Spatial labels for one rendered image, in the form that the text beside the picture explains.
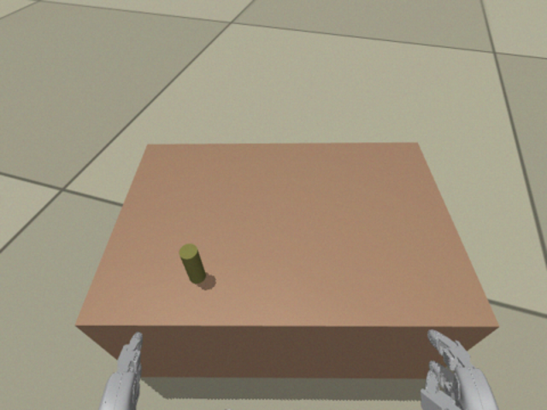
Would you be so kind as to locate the left robot hand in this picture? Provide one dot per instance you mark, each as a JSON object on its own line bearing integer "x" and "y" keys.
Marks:
{"x": 122, "y": 389}

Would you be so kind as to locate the right robot hand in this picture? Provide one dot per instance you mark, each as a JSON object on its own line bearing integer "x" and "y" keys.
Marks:
{"x": 466, "y": 389}

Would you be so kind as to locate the can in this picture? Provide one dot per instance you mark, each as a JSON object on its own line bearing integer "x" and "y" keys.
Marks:
{"x": 192, "y": 263}

